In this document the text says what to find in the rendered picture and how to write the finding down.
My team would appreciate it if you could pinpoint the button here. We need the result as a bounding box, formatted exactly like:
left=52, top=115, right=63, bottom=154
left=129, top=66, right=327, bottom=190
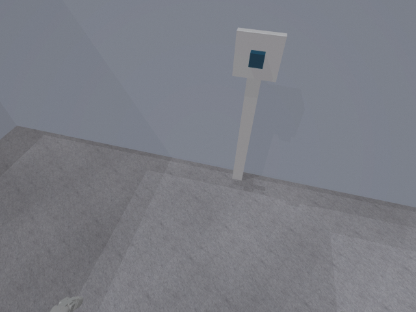
left=248, top=50, right=266, bottom=69

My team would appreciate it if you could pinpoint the left robot hand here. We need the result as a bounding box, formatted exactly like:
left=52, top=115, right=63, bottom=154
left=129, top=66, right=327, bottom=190
left=49, top=296, right=83, bottom=312

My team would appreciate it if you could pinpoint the panel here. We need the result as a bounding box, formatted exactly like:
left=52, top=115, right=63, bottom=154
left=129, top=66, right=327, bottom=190
left=232, top=28, right=287, bottom=181

